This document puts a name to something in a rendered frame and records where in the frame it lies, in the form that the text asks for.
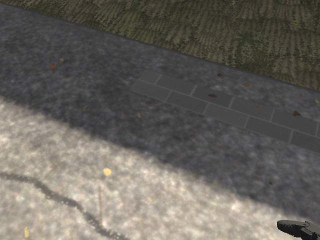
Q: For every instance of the right robot hand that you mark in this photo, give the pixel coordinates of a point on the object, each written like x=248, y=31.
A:
x=304, y=230

